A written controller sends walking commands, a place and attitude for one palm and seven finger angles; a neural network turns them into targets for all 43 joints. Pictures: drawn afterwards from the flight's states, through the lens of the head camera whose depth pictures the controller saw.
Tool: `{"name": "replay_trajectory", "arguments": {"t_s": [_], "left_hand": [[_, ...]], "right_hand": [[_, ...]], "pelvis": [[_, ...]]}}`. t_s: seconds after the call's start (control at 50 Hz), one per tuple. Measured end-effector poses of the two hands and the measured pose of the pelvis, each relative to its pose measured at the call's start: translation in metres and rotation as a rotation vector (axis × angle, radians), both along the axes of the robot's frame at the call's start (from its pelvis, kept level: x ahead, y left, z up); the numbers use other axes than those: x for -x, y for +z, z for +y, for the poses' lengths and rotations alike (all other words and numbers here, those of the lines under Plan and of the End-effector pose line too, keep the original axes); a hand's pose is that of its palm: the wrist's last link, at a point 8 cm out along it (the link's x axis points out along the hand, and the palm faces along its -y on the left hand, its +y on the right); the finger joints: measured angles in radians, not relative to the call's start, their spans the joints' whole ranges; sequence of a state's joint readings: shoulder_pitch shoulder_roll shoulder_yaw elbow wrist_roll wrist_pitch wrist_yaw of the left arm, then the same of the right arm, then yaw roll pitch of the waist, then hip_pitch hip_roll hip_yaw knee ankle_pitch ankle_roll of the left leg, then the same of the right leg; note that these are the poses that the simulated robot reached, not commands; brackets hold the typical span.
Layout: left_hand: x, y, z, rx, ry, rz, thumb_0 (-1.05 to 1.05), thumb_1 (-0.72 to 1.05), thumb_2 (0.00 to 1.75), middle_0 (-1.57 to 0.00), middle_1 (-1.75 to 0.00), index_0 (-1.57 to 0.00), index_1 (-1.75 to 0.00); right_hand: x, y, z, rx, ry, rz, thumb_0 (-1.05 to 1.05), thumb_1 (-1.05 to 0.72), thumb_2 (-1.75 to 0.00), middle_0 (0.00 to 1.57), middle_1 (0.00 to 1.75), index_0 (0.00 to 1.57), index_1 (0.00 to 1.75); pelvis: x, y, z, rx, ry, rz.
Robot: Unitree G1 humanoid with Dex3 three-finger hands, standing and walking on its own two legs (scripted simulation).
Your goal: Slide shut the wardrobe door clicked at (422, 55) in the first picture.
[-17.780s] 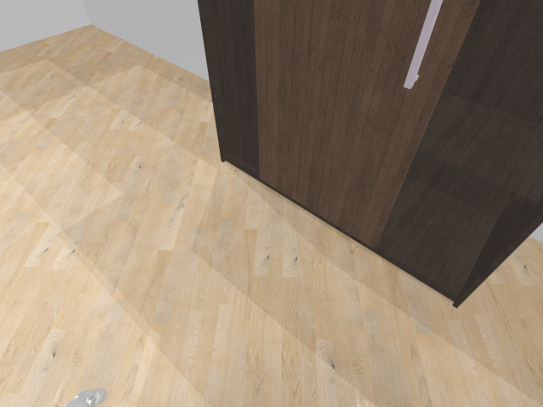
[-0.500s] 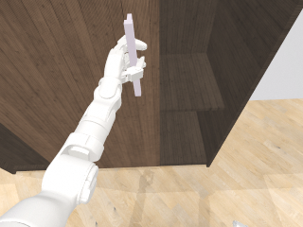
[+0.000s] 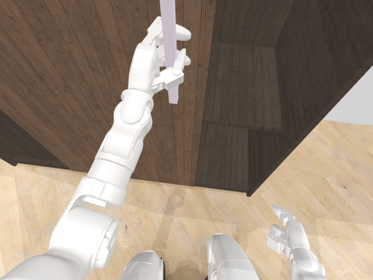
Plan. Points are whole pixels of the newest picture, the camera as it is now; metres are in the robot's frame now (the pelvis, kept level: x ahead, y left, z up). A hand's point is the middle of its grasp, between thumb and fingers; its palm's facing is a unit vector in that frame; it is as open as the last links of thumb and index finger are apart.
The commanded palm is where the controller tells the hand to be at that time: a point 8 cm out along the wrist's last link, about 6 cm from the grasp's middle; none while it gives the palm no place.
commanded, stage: step sideways, sliding the door along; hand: left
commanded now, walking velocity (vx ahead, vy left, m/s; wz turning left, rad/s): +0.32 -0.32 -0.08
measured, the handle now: (172, 53) +0.49 +0.07 +0.16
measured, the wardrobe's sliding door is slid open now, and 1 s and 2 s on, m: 0.29 0.04 0.00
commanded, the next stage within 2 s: stop walking and hold the door there in 1.32 s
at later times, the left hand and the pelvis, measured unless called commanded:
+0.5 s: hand (226, 74) +0.44 -0.03 +0.16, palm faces +0.18 -0.98 -0.04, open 5.9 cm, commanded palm +0.41 -0.05 +0.16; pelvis +0.05 -0.19 +0.00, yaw +7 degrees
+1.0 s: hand (329, 85) +0.43 -0.21 +0.16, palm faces +0.19 -0.98 -0.05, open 6.0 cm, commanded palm +0.40 -0.23 +0.16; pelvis +0.09 -0.36 +0.00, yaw +5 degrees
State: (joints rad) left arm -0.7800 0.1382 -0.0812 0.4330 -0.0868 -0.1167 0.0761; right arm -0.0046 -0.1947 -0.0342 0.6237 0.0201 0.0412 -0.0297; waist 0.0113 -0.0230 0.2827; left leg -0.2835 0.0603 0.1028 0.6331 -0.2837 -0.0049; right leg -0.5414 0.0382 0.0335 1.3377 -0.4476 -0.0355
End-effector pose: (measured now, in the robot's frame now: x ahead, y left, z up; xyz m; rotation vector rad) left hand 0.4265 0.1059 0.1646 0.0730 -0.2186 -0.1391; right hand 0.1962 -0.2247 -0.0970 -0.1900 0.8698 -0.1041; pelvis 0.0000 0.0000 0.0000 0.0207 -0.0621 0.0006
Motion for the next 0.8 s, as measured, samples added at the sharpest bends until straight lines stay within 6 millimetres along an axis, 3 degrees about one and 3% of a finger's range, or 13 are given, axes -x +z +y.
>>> {"name": "replay_trajectory", "arguments": {"t_s": [0.16,0.24,0.3,0.4,0.48,0.56,0.66,0.8], "left_hand": [[0.005,-0.001,-0.02,0.03,0.104,0.002,-0.04,0.78,0.85,-0.46,-1.4,-0.25,-1.4],[0.006,-0.004,-0.035,0.011,0.203,-0.043,-0.04,0.78,0.86,-0.45,-1.4,-0.23,-1.4],[0.008,-0.004,-0.047,-0.005,0.274,-0.049,-0.04,0.79,0.86,-0.45,-1.4,-0.19,-1.4],[0.011,-0.004,-0.067,0.036,0.301,-0.042,-0.02,0.8,0.87,-0.44,-1.4,-0.19,-1.4],[0.012,-0.004,-0.085,0.046,0.304,-0.046,-0.02,0.81,0.86,-0.43,-1.4,-0.2,-1.4],[0.014,-0.004,-0.107,0.033,0.334,-0.053,-0.02,0.8,0.86,-0.43,-1.4,-0.2,-1.4],[0.016,-0.005,-0.139,0.013,0.401,-0.066,-0.03,0.78,0.87,-0.44,-1.4,-0.19,-1.4],[0.02,-0.005,-0.189,0.069,0.373,-0.065,-0.01,0.79,0.86,-0.45,-1.4,-0.21,-1.39]], "right_hand": [[-0.009,-0.01,-0.019,-0.076,0.126,0.076,0.01,-0.91,-0.89,0.2,0.3,0.2,0.3],[-0.027,-0.029,-0.045,-0.125,0.183,0.065,0.01,-0.9,-0.89,0.2,0.3,0.2,0.3],[-0.041,-0.039,-0.071,-0.129,0.177,0.057,0.01,-0.9,-0.89,0.2,0.3,0.2,0.3],[-0.059,-0.024,-0.12,-0.046,0.135,0.019,0.02,-0.91,-0.89,0.2,0.3,0.2,0.3],[-0.07,-0.009,-0.154,-0.047,0.167,0.0,0.02,-0.91,-0.89,0.19,0.3,0.2,0.3],[-0.084,-0.009,-0.184,-0.068,0.205,-0.019,0.02,-0.91,-0.89,0.19,0.3,0.2,0.3],[-0.101,-0.02,-0.217,-0.109,0.194,-0.039,0.02,-0.91,-0.89,0.19,0.3,0.2,0.3],[-0.105,-0.005,-0.251,-0.074,0.174,-0.035,0.02,-0.91,-0.89,0.19,0.3,0.2,0.3]], "pelvis": [[-0.015,0.003,-0.068,0.074,0.033,-0.006],[-0.03,-0.015,-0.114,0.07,0.06,-0.025],[-0.033,-0.015,-0.135,0.093,0.102,-0.052],[-0.039,-0.009,-0.155,0.049,0.122,-0.011],[-0.044,-0.004,-0.186,0.032,0.111,-0.01],[-0.053,-0.006,-0.219,0.038,0.104,-0.006],[-0.064,-0.009,-0.261,0.04,0.135,-0.022],[-0.074,0.005,-0.29,0.006,0.131,0.041]]}}
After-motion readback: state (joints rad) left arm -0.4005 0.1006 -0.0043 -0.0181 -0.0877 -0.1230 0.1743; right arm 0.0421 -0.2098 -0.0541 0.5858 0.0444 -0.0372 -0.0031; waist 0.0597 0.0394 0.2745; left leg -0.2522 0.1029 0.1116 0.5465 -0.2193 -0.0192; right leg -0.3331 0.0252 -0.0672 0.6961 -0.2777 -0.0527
